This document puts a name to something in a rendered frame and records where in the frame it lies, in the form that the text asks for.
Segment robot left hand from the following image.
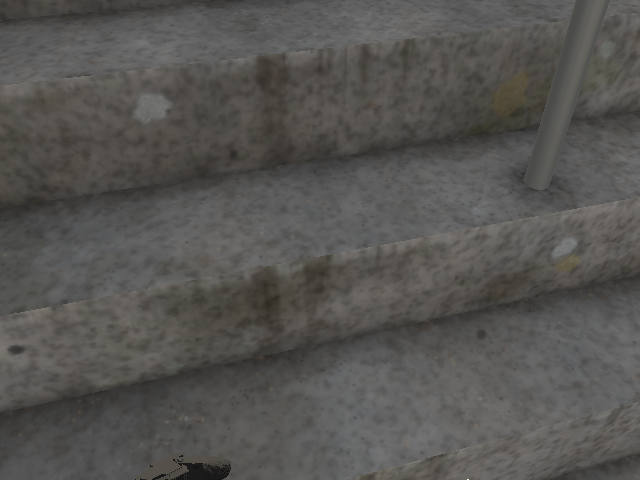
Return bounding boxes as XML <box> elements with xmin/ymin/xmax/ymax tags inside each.
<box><xmin>134</xmin><ymin>453</ymin><xmax>231</xmax><ymax>480</ymax></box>

